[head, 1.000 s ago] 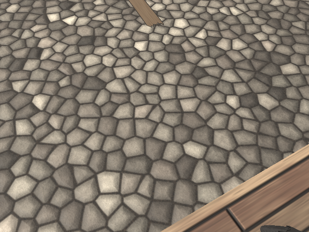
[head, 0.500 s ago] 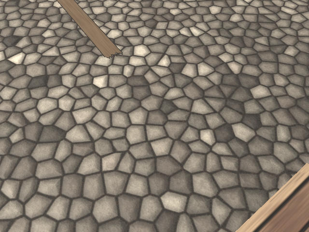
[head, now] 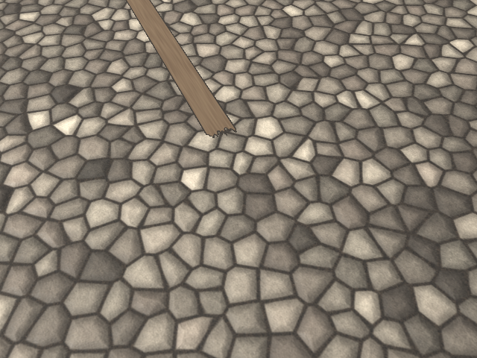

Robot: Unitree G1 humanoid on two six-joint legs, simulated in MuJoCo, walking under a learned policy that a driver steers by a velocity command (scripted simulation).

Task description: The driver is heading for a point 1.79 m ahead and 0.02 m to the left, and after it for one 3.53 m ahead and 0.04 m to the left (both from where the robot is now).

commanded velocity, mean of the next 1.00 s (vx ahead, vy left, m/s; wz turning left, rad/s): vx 0.50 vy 0.00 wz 0.00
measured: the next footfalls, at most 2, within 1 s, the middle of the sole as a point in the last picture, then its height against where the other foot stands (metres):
left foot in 0.14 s outside the picture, level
right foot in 0.68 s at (305, 331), level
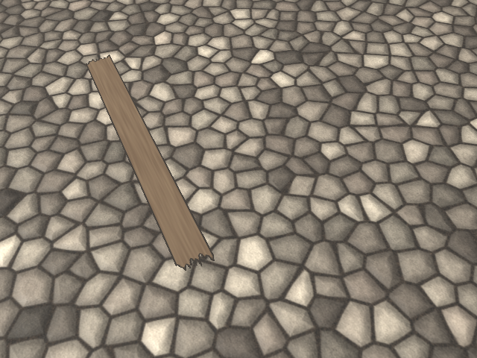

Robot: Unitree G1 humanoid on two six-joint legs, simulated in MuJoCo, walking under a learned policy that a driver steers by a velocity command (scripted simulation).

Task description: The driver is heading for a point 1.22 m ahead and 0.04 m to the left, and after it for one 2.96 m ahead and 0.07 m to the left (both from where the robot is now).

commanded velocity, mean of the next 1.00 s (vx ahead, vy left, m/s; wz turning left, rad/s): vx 0.36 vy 0.00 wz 0.00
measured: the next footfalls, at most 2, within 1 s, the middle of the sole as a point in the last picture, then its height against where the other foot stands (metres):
left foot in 0.22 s outside the picture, level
right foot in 0.68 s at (288, 353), level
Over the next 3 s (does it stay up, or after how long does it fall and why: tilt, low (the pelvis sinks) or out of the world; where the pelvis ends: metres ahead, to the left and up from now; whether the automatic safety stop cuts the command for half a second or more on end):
stays up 1.49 0.03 0.00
